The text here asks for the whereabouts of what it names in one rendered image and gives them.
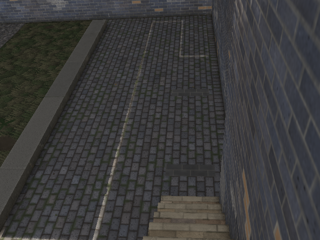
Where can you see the stairs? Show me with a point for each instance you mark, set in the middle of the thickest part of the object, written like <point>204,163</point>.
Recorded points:
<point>188,218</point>

